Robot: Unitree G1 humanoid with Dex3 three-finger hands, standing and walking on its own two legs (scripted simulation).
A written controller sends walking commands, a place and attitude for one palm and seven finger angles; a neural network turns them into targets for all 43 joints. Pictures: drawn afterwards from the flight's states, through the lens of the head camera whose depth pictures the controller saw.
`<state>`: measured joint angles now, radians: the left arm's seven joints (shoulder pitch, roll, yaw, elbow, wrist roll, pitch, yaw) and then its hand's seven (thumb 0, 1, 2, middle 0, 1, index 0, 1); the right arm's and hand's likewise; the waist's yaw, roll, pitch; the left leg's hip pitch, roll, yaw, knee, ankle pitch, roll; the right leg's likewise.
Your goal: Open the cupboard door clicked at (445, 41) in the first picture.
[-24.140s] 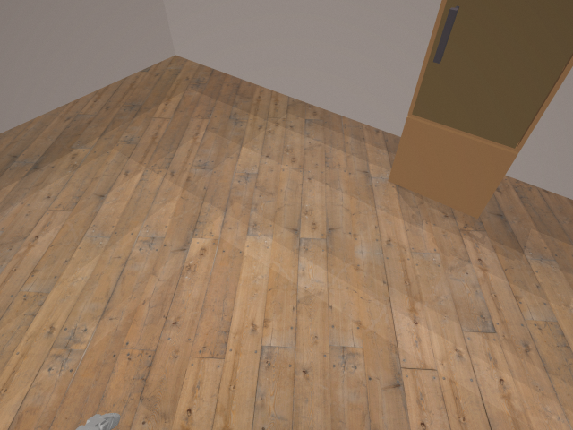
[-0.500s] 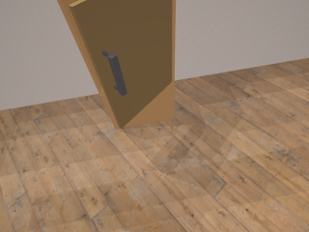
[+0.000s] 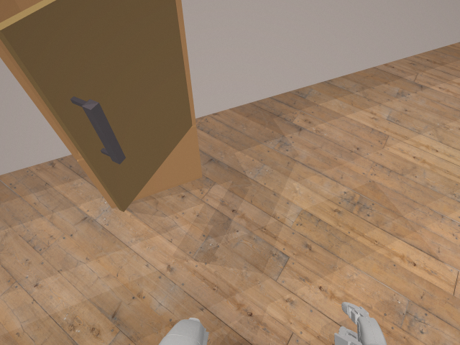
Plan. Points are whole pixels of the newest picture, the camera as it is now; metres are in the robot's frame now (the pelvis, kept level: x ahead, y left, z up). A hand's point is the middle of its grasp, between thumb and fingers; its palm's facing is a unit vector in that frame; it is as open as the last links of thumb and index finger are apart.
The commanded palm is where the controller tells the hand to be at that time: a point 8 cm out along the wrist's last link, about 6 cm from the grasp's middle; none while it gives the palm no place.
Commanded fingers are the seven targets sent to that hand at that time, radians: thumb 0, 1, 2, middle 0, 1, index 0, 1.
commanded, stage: walk to a spot facing it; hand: left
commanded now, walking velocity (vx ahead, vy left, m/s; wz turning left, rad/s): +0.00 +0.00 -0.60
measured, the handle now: (99, 132) +0.49 +0.36 +0.00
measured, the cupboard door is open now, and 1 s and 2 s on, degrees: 40 40 40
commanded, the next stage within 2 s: none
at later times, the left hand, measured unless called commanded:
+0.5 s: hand (156, 290) +0.22 +0.19 -0.17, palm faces -0.34 -0.91 -0.23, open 7.3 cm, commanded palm none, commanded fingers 0.00 0.90 0.90 -0.20 -0.30 -0.20 -0.30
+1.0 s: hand (184, 295) +0.21 +0.12 -0.17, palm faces -0.47 -0.86 -0.20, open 7.3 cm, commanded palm none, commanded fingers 0.00 0.90 0.90 -0.20 -0.30 -0.20 -0.30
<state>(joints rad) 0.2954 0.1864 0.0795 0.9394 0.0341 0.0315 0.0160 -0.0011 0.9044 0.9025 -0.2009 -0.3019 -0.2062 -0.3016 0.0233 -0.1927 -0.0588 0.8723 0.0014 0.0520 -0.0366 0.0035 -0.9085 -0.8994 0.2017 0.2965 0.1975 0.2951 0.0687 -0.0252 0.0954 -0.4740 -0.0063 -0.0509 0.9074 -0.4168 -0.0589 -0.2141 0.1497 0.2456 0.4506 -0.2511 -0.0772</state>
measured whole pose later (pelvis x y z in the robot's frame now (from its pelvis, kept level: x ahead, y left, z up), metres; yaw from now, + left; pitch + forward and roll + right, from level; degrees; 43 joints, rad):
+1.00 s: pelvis +0.11 -0.03 +0.00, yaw -35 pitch +2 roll +0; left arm 0.33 0.18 0.07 0.96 0.03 -0.01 -0.02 0.00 0.90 0.90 -0.20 -0.30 -0.21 -0.30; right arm 0.12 -0.20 -0.06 0.88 -0.01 0.02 0.00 0.01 -0.91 -0.90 0.20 0.30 0.20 0.30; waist 0.06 -0.01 0.06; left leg -0.48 0.04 0.01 0.84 -0.37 -0.08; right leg -0.13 0.08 0.14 0.40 -0.31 -0.07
